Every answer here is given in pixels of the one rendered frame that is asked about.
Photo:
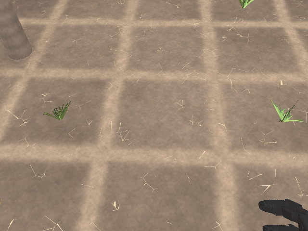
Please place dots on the robot right hand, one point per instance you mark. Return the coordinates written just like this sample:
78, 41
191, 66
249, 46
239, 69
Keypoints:
289, 210

